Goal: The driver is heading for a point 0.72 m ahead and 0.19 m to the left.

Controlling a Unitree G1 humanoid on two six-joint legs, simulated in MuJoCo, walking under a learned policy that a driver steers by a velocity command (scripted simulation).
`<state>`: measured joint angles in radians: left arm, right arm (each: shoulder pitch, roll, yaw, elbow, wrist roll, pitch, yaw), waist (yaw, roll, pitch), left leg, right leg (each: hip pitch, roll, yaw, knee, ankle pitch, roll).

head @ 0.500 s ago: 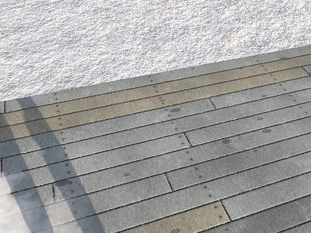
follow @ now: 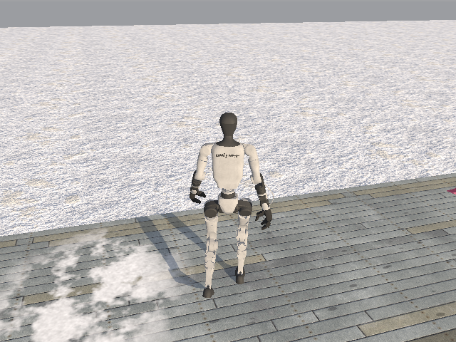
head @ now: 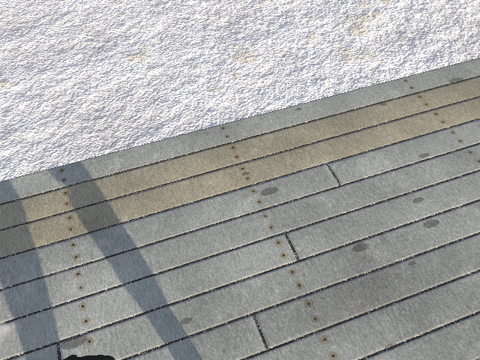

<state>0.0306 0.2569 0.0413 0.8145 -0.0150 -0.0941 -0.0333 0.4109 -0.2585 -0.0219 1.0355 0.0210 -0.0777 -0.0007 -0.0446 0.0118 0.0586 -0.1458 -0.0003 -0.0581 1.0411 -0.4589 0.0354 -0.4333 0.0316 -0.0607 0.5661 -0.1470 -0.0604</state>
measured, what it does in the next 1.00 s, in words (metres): walks ahead: left foot, then right foot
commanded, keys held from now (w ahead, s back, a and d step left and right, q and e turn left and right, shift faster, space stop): w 0.16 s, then no key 0.40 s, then q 0.44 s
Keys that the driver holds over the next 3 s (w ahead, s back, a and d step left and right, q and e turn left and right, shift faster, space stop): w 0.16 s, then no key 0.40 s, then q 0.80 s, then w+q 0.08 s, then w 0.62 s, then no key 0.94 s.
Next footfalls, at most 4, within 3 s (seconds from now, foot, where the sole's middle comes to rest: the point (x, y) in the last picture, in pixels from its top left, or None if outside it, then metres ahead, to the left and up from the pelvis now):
0.40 left None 0.40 0.13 -0.76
0.80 right None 0.35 -0.10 -0.76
1.20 left None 0.32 0.16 -0.76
1.68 right None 0.45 -0.02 -0.76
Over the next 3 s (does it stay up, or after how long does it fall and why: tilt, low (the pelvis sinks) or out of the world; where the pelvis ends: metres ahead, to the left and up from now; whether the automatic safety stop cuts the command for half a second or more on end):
stays up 0.63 0.26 0.02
